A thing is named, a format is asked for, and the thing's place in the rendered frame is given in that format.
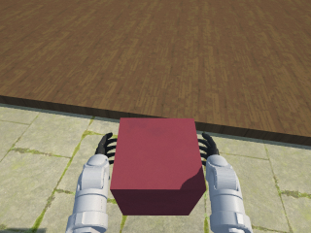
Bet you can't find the left robot hand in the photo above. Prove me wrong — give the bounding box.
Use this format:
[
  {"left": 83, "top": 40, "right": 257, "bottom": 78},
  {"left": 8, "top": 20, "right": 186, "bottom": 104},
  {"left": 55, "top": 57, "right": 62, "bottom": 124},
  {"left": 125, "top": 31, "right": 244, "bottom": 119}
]
[{"left": 94, "top": 132, "right": 118, "bottom": 165}]

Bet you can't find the right robot hand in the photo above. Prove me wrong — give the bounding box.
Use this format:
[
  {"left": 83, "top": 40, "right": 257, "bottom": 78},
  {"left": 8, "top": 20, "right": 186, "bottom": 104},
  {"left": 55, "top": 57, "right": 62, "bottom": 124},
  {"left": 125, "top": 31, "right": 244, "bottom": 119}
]
[{"left": 197, "top": 133, "right": 220, "bottom": 166}]

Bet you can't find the carton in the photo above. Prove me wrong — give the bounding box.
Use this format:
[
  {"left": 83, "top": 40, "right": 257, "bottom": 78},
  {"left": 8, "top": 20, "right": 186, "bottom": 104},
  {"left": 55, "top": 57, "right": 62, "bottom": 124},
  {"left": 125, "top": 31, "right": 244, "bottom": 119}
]
[{"left": 110, "top": 117, "right": 207, "bottom": 216}]

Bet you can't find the right robot forearm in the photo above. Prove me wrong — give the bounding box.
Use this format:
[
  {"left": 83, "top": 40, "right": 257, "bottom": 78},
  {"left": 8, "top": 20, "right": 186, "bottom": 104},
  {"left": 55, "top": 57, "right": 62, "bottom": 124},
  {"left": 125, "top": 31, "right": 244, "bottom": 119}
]
[{"left": 205, "top": 154, "right": 254, "bottom": 233}]

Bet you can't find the left robot forearm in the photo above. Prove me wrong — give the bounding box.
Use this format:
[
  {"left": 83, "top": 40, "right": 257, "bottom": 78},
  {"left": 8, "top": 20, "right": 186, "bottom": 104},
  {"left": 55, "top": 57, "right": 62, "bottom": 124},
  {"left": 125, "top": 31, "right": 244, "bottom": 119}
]
[{"left": 65, "top": 153, "right": 110, "bottom": 233}]

